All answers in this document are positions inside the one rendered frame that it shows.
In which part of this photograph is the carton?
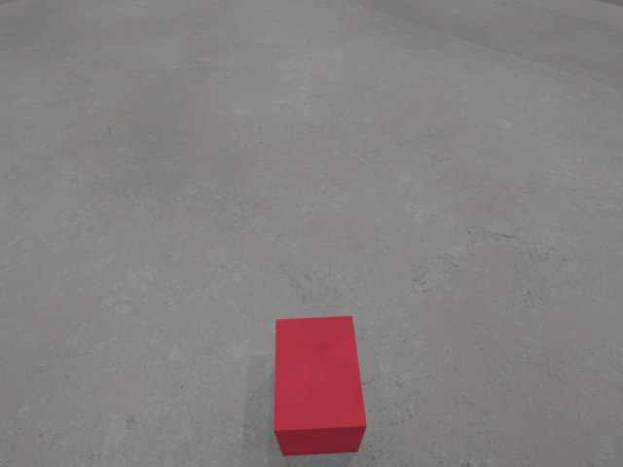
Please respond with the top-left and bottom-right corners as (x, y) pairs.
(275, 316), (367, 456)

